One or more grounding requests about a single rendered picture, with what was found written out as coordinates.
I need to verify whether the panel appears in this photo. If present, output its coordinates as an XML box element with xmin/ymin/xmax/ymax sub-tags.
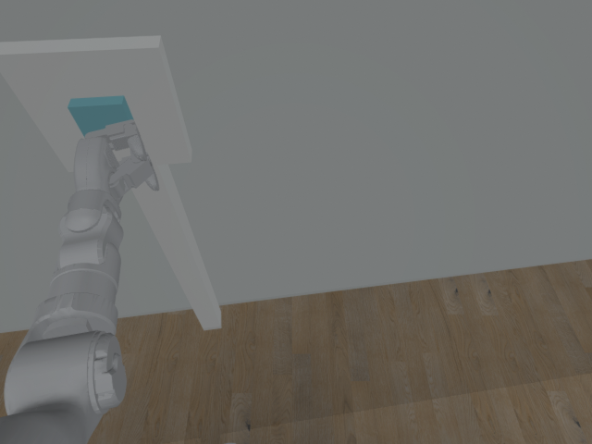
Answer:
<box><xmin>0</xmin><ymin>35</ymin><xmax>221</xmax><ymax>330</ymax></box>

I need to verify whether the left robot upper arm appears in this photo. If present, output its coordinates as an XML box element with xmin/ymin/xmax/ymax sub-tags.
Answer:
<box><xmin>0</xmin><ymin>330</ymin><xmax>127</xmax><ymax>444</ymax></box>

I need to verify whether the left robot hand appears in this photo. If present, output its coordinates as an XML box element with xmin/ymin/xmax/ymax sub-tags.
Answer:
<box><xmin>73</xmin><ymin>119</ymin><xmax>159</xmax><ymax>205</ymax></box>

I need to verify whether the button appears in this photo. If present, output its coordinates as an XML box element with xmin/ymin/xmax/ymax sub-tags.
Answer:
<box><xmin>68</xmin><ymin>95</ymin><xmax>134</xmax><ymax>138</ymax></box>

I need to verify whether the robot left forearm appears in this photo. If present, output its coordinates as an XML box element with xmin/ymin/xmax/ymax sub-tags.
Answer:
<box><xmin>4</xmin><ymin>190</ymin><xmax>124</xmax><ymax>415</ymax></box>

